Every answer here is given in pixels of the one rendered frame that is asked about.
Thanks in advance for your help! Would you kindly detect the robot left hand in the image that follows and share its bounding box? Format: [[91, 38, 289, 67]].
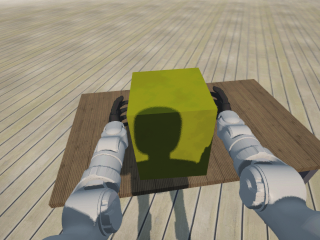
[[108, 96, 129, 127]]

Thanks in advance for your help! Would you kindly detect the left robot upper arm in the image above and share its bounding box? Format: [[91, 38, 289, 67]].
[[42, 187, 123, 240]]

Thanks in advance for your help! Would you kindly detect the table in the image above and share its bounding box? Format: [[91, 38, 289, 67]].
[[48, 79, 320, 224]]

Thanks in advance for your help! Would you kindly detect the robot left forearm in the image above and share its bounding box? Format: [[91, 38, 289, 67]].
[[61, 121, 129, 229]]

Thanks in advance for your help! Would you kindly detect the carton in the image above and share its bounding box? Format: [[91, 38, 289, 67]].
[[126, 67, 218, 180]]

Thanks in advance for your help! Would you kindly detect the robot right hand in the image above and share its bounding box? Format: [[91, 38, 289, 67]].
[[210, 86, 232, 120]]

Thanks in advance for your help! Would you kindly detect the robot right forearm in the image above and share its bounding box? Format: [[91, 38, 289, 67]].
[[217, 110, 307, 200]]

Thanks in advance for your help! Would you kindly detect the right robot upper arm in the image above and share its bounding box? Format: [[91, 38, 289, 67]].
[[239, 164, 320, 240]]

